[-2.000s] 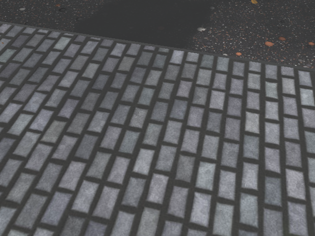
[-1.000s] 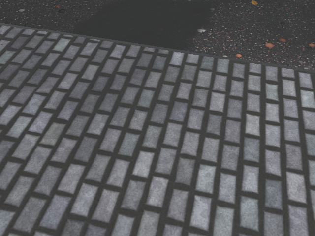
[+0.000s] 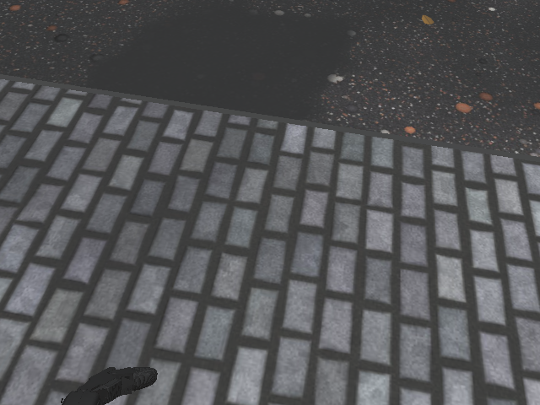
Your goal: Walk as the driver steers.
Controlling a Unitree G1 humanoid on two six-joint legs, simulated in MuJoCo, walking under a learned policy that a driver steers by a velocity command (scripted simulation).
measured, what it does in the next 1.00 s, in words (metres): walks ahead: right foot, then left foot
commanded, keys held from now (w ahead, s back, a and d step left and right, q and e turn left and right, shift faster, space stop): w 0.50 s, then w+e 0.50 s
